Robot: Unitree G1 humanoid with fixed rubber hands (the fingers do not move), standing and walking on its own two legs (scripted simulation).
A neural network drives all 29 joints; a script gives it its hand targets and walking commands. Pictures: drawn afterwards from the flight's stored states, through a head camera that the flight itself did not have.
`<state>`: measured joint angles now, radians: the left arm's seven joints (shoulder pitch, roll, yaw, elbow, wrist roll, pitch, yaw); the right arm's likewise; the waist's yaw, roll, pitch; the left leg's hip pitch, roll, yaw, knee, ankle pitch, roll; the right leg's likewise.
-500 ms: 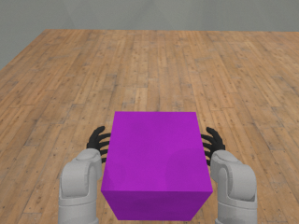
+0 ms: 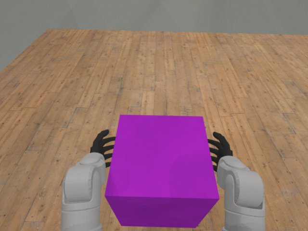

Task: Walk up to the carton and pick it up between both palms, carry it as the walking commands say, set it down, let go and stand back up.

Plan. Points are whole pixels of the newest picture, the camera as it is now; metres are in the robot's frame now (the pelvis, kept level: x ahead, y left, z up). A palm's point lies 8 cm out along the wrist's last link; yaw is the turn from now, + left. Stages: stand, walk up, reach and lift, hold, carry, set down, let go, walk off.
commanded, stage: carry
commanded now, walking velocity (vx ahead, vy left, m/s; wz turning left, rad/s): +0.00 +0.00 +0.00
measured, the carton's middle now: (159, 174) +0.27 +0.00 +0.01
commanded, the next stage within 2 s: hold in 0.64 s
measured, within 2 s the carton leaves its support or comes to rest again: neither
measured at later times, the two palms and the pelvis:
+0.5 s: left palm (95, 155) +0.28 +0.16 +0.09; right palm (219, 160) +0.27 -0.14 +0.09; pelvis +0.01 +0.01 +0.00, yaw -1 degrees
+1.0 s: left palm (98, 165) +0.27 +0.16 +0.05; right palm (214, 165) +0.28 -0.14 +0.05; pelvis +0.00 +0.00 +0.01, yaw +8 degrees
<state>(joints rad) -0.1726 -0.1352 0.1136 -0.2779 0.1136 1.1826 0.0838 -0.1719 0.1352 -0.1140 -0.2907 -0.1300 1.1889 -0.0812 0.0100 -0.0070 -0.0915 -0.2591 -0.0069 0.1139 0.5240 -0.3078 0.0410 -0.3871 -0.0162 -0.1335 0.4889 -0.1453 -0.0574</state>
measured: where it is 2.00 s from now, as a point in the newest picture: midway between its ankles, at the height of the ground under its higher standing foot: outside the picture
